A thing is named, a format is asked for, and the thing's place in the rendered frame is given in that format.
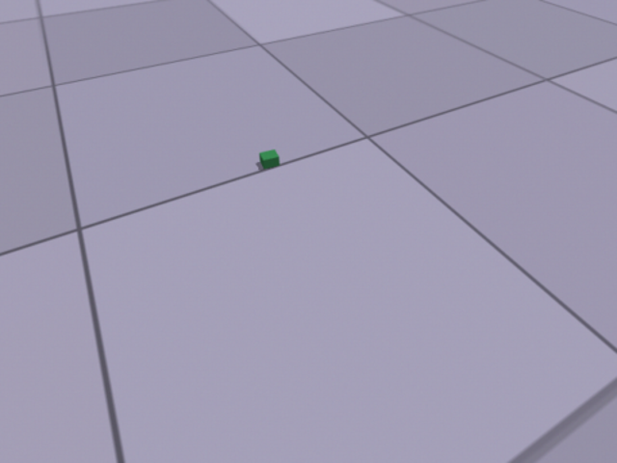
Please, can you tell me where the small box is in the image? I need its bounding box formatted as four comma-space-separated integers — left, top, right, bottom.
259, 150, 280, 169

